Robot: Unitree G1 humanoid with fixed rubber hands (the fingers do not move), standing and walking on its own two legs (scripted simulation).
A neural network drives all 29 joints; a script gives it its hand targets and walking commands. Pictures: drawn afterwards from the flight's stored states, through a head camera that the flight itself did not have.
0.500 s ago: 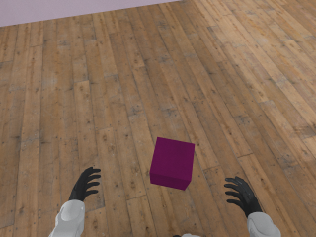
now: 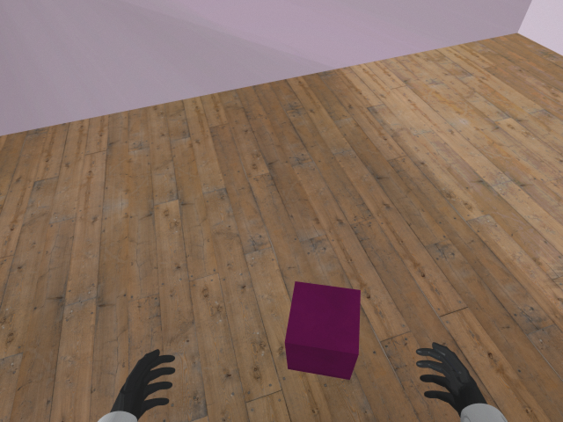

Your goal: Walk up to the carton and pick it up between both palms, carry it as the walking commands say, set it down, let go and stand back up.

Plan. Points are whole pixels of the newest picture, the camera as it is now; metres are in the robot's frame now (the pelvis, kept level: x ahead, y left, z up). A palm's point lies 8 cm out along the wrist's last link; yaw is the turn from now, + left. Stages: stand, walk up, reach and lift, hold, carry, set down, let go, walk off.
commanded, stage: let go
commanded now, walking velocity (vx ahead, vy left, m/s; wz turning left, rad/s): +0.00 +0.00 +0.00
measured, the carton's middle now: (322, 331) +0.50 -0.09 -0.65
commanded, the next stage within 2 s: stand in 0.02 s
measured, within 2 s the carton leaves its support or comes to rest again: neither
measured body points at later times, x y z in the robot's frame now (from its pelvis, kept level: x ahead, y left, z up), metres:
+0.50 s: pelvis +0.03 -0.02 +0.00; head +0.04 -0.04 +0.45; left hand +0.15 +0.28 -0.09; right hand +0.17 -0.32 -0.10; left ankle -0.04 +0.07 -0.74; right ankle +0.01 -0.12 -0.74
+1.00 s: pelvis +0.02 -0.02 +0.01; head +0.01 -0.03 +0.46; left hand +0.12 +0.30 -0.09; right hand +0.15 -0.32 -0.10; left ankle -0.04 +0.07 -0.74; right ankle +0.01 -0.12 -0.74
